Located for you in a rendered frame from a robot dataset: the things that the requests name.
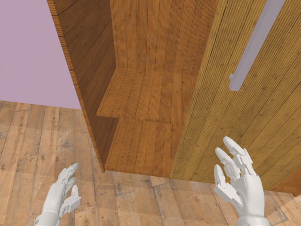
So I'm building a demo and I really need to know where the robot left hand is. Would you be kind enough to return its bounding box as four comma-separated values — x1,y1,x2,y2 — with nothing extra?
41,163,81,217

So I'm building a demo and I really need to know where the wardrobe door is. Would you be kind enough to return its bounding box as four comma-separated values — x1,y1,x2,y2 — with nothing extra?
170,0,301,190
278,168,301,187

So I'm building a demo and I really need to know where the robot left forearm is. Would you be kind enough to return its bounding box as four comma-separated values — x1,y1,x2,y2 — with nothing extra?
34,212,61,226

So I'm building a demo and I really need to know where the robot right forearm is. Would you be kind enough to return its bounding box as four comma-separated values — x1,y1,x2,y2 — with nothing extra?
237,215,270,226

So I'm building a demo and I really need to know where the handle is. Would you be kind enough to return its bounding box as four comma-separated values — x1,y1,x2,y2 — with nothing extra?
229,0,285,91

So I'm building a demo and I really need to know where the robot right hand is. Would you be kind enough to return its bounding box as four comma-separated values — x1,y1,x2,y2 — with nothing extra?
214,136,265,217

